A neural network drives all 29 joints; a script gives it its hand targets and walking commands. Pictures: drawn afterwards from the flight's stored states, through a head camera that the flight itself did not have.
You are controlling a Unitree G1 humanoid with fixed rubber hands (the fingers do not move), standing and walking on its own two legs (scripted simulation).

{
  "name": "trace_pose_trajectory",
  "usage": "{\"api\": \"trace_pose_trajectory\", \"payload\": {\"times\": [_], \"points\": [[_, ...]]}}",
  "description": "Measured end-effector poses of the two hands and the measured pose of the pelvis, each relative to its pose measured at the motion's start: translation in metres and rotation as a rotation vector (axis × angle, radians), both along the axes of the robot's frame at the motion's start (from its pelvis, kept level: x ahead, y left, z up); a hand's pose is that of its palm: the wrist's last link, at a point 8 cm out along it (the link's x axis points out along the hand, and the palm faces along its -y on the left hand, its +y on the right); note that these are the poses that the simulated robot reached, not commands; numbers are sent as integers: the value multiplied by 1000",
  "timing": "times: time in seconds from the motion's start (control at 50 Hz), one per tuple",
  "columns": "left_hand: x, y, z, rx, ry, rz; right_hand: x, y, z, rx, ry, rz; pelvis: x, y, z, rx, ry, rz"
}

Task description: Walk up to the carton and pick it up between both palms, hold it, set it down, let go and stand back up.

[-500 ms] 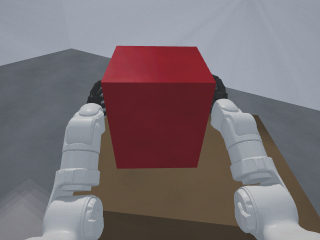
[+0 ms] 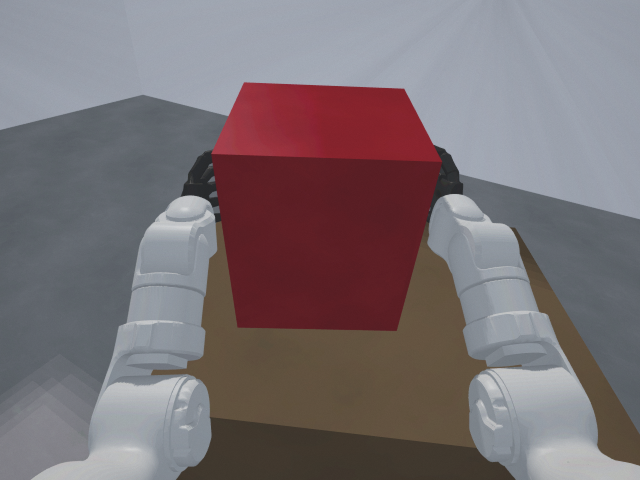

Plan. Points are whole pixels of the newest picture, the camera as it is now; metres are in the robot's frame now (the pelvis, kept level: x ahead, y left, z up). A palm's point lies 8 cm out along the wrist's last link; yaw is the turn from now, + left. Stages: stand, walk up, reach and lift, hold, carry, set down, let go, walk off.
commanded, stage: hold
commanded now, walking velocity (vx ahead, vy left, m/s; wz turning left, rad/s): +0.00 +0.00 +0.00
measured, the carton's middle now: (321, 207) +0.41 +0.01 +0.22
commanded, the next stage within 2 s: set down in 0.54 s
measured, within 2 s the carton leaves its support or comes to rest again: neither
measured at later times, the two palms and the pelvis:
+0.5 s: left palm (193, 213) +0.36 +0.17 +0.23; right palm (441, 207) +0.38 -0.13 +0.25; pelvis +0.00 +0.00 +0.00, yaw +0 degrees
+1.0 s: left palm (209, 241) +0.40 +0.17 +0.16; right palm (426, 227) +0.41 -0.13 +0.19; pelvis +0.01 +0.00 +0.00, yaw +0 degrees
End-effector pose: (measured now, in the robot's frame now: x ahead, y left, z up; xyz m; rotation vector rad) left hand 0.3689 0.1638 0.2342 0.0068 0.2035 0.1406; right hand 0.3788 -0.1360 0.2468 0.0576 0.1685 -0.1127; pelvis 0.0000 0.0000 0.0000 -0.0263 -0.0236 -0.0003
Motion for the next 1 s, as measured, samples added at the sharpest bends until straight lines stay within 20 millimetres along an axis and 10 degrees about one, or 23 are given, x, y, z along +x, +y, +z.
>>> {"api": "trace_pose_trajectory", "payload": {"times": [0.56,0.78,1.0], "points": [[-8,3,-1,-2,2,11,-4,3,0,-7,0,11,-3,-1,0,1,-4,0],[23,-9,10,37,-65,-20,17,-9,1,-24,-92,-15,-2,-2,0,2,-3,1],[30,1,-70,43,56,-20,33,3,-54,-5,-79,7,9,-3,2,4,-11,2]]}}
